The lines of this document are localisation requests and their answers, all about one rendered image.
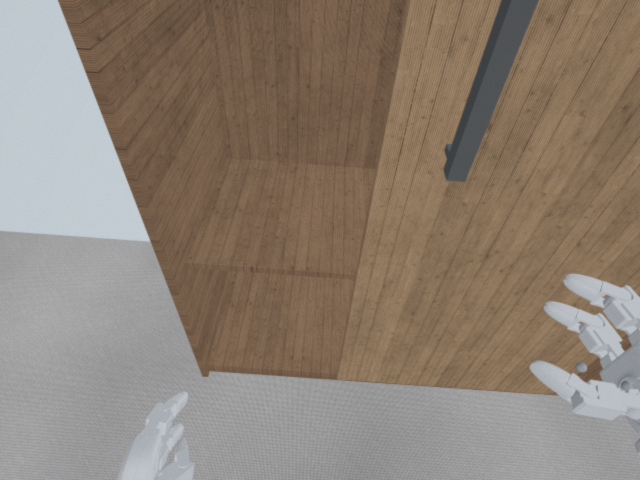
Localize handle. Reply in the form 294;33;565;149
443;0;538;182

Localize left robot hand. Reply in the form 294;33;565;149
117;391;195;480

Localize right robot hand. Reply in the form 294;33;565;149
529;274;640;436

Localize wardrobe door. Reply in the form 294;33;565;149
577;334;632;382
337;0;640;394

